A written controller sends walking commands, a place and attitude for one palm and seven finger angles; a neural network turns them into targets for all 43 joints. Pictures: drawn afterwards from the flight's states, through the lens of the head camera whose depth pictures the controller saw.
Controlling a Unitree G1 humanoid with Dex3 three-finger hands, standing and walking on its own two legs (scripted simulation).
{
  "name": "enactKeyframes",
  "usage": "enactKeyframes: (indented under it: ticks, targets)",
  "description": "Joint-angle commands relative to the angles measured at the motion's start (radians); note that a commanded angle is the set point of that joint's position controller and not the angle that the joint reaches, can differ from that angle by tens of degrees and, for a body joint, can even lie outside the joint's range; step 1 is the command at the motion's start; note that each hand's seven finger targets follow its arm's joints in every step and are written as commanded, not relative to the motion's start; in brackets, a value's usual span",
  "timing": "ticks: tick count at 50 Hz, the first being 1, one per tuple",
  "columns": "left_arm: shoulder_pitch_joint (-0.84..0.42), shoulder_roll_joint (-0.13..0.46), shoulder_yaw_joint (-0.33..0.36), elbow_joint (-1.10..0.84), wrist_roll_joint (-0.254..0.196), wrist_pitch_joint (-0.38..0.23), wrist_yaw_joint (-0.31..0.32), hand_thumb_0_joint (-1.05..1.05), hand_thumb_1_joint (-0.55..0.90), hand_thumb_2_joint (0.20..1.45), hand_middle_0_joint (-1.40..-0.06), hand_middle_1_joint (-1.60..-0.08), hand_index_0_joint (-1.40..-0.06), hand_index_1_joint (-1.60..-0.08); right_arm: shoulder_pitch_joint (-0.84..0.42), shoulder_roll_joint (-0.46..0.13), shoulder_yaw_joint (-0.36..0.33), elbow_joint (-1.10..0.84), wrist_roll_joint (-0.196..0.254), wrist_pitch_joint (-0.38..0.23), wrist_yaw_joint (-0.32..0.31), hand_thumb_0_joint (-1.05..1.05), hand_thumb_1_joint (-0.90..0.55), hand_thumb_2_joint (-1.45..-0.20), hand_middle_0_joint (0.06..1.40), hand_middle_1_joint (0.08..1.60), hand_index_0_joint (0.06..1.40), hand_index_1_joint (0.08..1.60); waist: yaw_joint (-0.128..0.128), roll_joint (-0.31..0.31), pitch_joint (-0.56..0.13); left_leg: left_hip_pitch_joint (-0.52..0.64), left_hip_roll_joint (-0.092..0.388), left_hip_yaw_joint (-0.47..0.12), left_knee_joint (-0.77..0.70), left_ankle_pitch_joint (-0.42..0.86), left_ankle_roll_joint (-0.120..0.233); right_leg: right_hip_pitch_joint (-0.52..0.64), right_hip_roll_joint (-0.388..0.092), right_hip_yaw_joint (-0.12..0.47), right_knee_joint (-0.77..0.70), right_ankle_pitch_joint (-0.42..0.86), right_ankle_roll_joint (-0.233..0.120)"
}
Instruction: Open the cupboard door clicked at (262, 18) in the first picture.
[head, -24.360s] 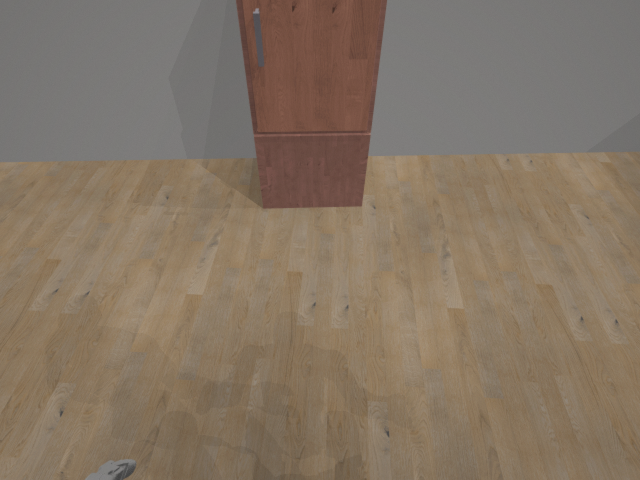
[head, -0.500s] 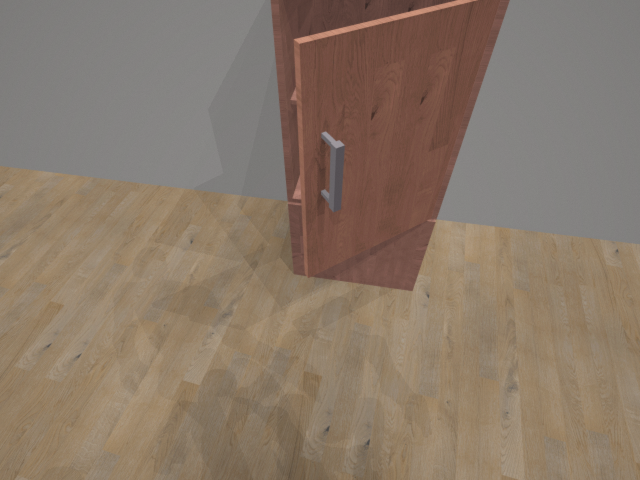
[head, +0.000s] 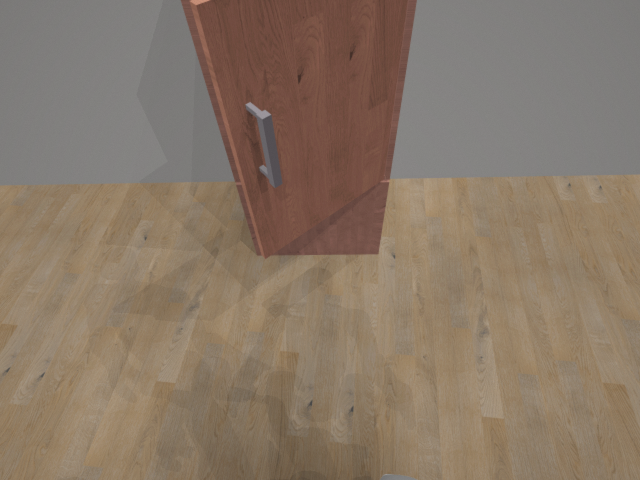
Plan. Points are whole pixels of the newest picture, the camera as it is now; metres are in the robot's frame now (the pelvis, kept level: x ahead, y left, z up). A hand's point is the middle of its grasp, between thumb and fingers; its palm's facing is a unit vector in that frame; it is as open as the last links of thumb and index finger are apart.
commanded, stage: walk to a spot facing it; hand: left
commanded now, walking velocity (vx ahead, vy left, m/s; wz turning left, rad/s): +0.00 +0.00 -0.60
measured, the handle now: (264, 146) +0.63 +0.15 +0.01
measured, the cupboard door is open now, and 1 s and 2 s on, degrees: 41 41 41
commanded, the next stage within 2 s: none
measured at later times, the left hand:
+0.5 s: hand out of the picture +0.11 +0.21 -0.17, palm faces -0.20 -0.95 -0.24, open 7.4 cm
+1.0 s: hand (270, 437) +0.19 +0.10 -0.16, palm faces -0.57 -0.78 -0.25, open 7.4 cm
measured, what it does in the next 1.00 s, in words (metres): steps on the spot, turning right: left foot, then right foot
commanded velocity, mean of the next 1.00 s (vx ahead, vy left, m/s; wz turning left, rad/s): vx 0.00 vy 0.00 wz -0.60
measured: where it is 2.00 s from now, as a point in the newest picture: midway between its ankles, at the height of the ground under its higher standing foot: outside the picture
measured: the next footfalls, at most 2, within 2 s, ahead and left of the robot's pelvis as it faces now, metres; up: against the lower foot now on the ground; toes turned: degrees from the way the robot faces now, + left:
left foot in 0.46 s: +0.07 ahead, +0.14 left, +0.00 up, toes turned -18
right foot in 0.78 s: +0.00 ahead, -0.14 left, +0.00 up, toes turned -29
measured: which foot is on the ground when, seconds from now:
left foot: down 0.00-0.04, up 0.06-0.44, down 0.46-0.76, up 0.78-1.00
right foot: down 0.00-0.46, up 0.48-0.76, down 0.78-1.00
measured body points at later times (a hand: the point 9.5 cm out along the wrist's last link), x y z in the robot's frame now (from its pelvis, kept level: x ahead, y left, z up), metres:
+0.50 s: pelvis +0.00 +0.01 +0.00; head +0.06 +0.01 +0.45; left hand +0.12 +0.26 -0.15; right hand +0.08 -0.27 -0.12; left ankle +0.03 +0.15 -0.73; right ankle -0.01 -0.11 -0.72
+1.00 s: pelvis +0.00 -0.02 +0.01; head +0.05 -0.06 +0.45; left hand +0.22 +0.14 -0.14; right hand -0.09 -0.29 -0.13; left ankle +0.08 +0.11 -0.68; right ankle -0.03 -0.12 -0.73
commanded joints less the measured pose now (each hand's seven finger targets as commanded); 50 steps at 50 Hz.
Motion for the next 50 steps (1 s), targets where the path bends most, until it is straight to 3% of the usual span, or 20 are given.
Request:
enactKeyframes:
  ticks: [1, 2, 4, 10, 17, 20, 21, 22, 23, 25, 26, 28, 33, 36, 37, 38, 39, 41, 44, 50]
  targets:
    - [0.176, 0.200, 0.067, -0.053, 0.016, -0.046, 0.018, 0.000, 0.900, 0.900, -0.200, -0.300, -0.200, -0.300, -0.068, -0.145, -0.043, -0.115, 0.014, -0.011, -0.013, 0.000, -0.900, -0.900, 0.200, 0.300, 0.200, 0.300, 0.073, -0.254, -0.140, -0.164, 0.077, -0.051, 0.222, 0.020, -0.013, 0.191, -0.176, 0.285, -0.428, 0.395, -0.051]
    - [0.179, 0.283, 0.081, -0.057, 0.015, -0.051, 0.032, 0.000, 0.900, 0.900, -0.200, -0.300, -0.200, -0.300, -0.090, -0.099, -0.034, -0.155, 0.019, -0.004, -0.004, 0.000, -0.900, -0.900, 0.200, 0.300, 0.200, 0.300, 0.080, -0.439, -0.099, -0.320, -0.050, -0.082, 0.465, -0.329, -0.048, 0.189, -0.355, 0.543, -0.522, 0.613, -0.143]
    - [0.117, 0.252, 0.079, -0.085, -0.001, -0.048, 0.039, 0.000, 0.900, 0.900, -0.200, -0.300, -0.200, -0.300, -0.073, -0.107, -0.042, -0.138, 0.021, 0.008, 0.006, 0.000, -0.900, -0.900, 0.200, 0.300, 0.200, 0.300, 0.036, -0.208, -0.067, -0.349, -0.005, -0.220, 0.630, -0.240, -0.040, 0.099, -0.312, 0.504, -0.524, 0.291, -0.219]
    - [0.118, 0.190, 0.077, -0.098, 0.004, -0.066, 0.053, 0.000, 0.900, 0.900, -0.200, -0.300, -0.200, -0.300, -0.090, -0.057, -0.031, -0.146, 0.023, -0.003, -0.005, 0.000, -0.900, -0.900, 0.200, 0.300, 0.200, 0.300, 0.019, -0.090, -0.215, -0.303, -0.024, -0.230, 0.456, -0.153, -0.068, 0.274, -0.209, 0.413, -0.391, 0.710, -0.196]
    - [0.119, 0.201, 0.088, -0.104, 0.011, -0.053, 0.044, 0.000, 0.900, 0.900, -0.200, -0.300, -0.200, -0.300, -0.120, -0.063, -0.032, -0.187, 0.032, -0.014, -0.012, 0.000, -0.900, -0.900, 0.200, 0.300, 0.200, 0.300, 0.028, -0.182, -0.187, -0.243, -0.057, -0.245, 0.267, -0.157, -0.057, 0.251, -0.178, 0.487, -0.385, 0.697, -0.183]
    - [0.043, 0.196, 0.086, -0.129, 0.005, -0.044, 0.042, 0.000, 0.900, 0.900, -0.200, -0.300, -0.200, -0.300, -0.018, -0.074, -0.031, -0.160, 0.037, -0.022, -0.019, 0.000, -0.900, -0.900, 0.200, 0.300, 0.200, 0.300, -0.034, -0.148, -0.210, -0.022, -0.068, -0.253, -0.011, -0.008, -0.048, 0.110, -0.124, 0.477, -0.330, 0.613, -0.117]
    - [0.022, 0.168, 0.080, -0.143, -0.002, -0.043, 0.040, 0.000, 0.900, 0.900, -0.200, -0.300, -0.200, -0.300, 0.035, -0.103, -0.034, -0.143, 0.034, -0.031, -0.025, 0.000, -0.900, -0.900, 0.200, 0.300, 0.200, 0.300, -0.059, -0.074, -0.230, 0.147, -0.017, -0.274, -0.143, 0.076, -0.039, -0.012, -0.064, 0.420, -0.279, 0.484, -0.068]
    - [0.048, 0.107, 0.067, -0.162, -0.013, -0.041, 0.031, 0.000, 0.900, 0.900, -0.200, -0.300, -0.200, -0.300, 0.043, -0.189, -0.050, -0.149, 0.021, -0.042, -0.029, 0.000, -0.900, -0.900, 0.200, 0.300, 0.200, 0.300, -0.052, 0.198, -0.238, 0.276, 0.213, -0.516, -0.263, 0.085, 0.027, -0.210, 0.069, 0.284, -0.132, 0.141, -0.005]
    - [0.021, 0.113, 0.062, -0.182, -0.012, -0.045, 0.019, 0.000, 0.900, 0.900, -0.200, -0.300, -0.200, -0.300, 0.059, -0.251, -0.060, -0.166, 0.006, -0.038, -0.033, 0.000, -0.900, -0.900, 0.200, 0.300, 0.200, 0.300, -0.057, 0.337, -0.208, 0.235, 0.405, -0.671, -0.293, 0.215, 0.137, -0.282, 0.090, 0.104, 0.102, -0.174, 0.048]
    - [0.000, 0.128, 0.070, -0.221, 0.002, -0.052, 0.001, 0.000, 0.900, 0.900, -0.200, -0.300, -0.200, -0.300, -0.012, -0.232, -0.049, -0.210, -0.009, -0.034, -0.036, 0.000, -0.900, -0.900, 0.200, 0.300, 0.200, 0.300, -0.018, 0.109, -0.137, 0.029, 0.407, -0.558, -0.241, 0.347, 0.216, -0.235, 0.006, 0.066, 0.308, -0.126, 0.072]
    - [-0.030, 0.122, 0.072, -0.186, 0.014, -0.043, -0.003, 0.000, 0.900, 0.900, -0.200, -0.300, -0.200, -0.300, 0.005, -0.191, -0.043, -0.193, -0.017, -0.043, -0.028, 0.000, -0.900, -0.900, 0.200, 0.300, 0.200, 0.300, -0.023, 0.148, -0.128, 0.067, 0.303, -0.493, -0.207, 0.530, 0.180, -0.257, 0.031, 0.049, 0.339, -0.085, 0.073]
    - [-0.043, 0.111, 0.065, -0.197, 0.003, -0.036, -0.011, 0.000, 0.900, 0.900, -0.200, -0.300, -0.200, -0.300, 0.015, -0.172, -0.034, -0.198, -0.014, -0.040, -0.027, 0.000, -0.900, -0.900, 0.200, 0.300, 0.200, 0.300, -0.022, 0.200, -0.112, 0.076, 0.243, -0.328, -0.147, 0.685, 0.133, -0.255, 0.002, 0.023, 0.337, -0.056, 0.072]
    - [-0.062, 0.099, 0.048, -0.218, -0.003, -0.036, -0.028, 0.000, 0.900, 0.900, -0.200, -0.300, -0.200, -0.300, 0.054, -0.207, -0.045, -0.189, -0.012, -0.035, -0.017, 0.000, -0.900, -0.900, 0.200, 0.300, 0.200, 0.300, -0.037, 0.217, -0.164, 0.090, 0.221, -0.219, -0.102, 0.588, 0.093, -0.088, 0.014, -0.076, 0.059, 0.011, 0.052]
    - [0.016, 0.121, 0.055, -0.199, -0.005, -0.043, -0.027, 0.000, 0.900, 0.900, -0.200, -0.300, -0.200, -0.300, 0.036, -0.220, -0.050, -0.195, -0.003, -0.028, -0.009, 0.000, -0.900, -0.900, 0.200, 0.300, 0.200, 0.300, 0.008, 0.152, -0.163, -0.002, 0.213, -0.179, 0.010, 0.449, 0.043, 0.116, 0.021, -0.086, -0.191, 0.175, 0.025]
    - [0.095, 0.176, 0.066, -0.175, 0.000, -0.053, -0.020, 0.000, 0.900, 0.900, -0.200, -0.300, -0.200, -0.300, 0.025, -0.200, -0.051, -0.211, 0.006, -0.027, -0.003, 0.000, -0.900, -0.900, 0.200, 0.300, 0.200, 0.300, 0.044, 0.038, -0.195, -0.105, 0.158, -0.127, 0.166, 0.318, -0.010, 0.271, -0.042, 0.013, -0.317, 0.397, -0.009]
    - [0.159, 0.312, 0.092, -0.161, 0.014, -0.063, 0.001, 0.000, 0.900, 0.900, -0.200, -0.300, -0.200, -0.300, 0.009, -0.101, -0.031, -0.251, 0.020, -0.027, 0.002, 0.000, -0.900, -0.900, 0.200, 0.300, 0.200, 0.300, 0.070, -0.351, -0.222, -0.360, -0.006, -0.032, 0.435, -0.200, -0.076, 0.419, -0.329, 0.430, -0.411, 0.737, -0.124]
    - [0.212, 0.344, 0.100, -0.143, -0.004, -0.060, 0.018, 0.000, 0.900, 0.900, -0.200, -0.300, -0.200, -0.300, -0.036, -0.123, -0.023, -0.264, 0.023, -0.017, -0.007, 0.000, -0.900, -0.900, 0.200, 0.300, 0.200, 0.300, 0.115, -0.374, -0.237, -0.387, -0.006, -0.184, 0.602, -0.392, -0.065, 0.373, -0.394, 0.506, -0.417, 0.867, -0.223]
    - [0.068, 0.273, 0.088, -0.185, 0.001, -0.047, 0.025, 0.000, 0.900, 0.900, -0.200, -0.300, -0.200, -0.300, -0.029, -0.130, -0.030, -0.242, 0.026, -0.012, -0.002, 0.000, -0.900, -0.900, 0.200, 0.300, 0.200, 0.300, 0.042, -0.275, -0.139, -0.404, 0.037, -0.237, 0.667, -0.259, -0.059, 0.198, -0.304, 0.453, -0.467, 0.408, -0.226]
    - [-0.004, 0.225, 0.071, -0.206, 0.005, -0.054, 0.036, 0.000, 0.900, 0.900, -0.200, -0.300, -0.200, -0.300, -0.015, -0.108, -0.025, -0.213, 0.019, -0.008, 0.005, 0.000, -0.900, -0.900, 0.200, 0.300, 0.200, 0.300, -0.003, -0.171, -0.168, -0.287, 0.019, -0.212, 0.534, -0.174, -0.073, 0.127, -0.220, 0.337, -0.409, 0.553, -0.187]
    - [-0.013, 0.236, 0.072, -0.195, 0.007, -0.045, 0.028, 0.000, 0.900, 0.900, -0.200, -0.300, -0.200, -0.300, 0.058, -0.082, -0.020, -0.189, 0.026, -0.015, 0.003, 0.000, -0.900, -0.900, 0.200, 0.300, 0.200, 0.300, -0.026, -0.157, -0.194, -0.108, -0.046, -0.180, 0.154, -0.068, -0.065, 0.077, -0.169, 0.381, -0.387, 0.413, -0.153]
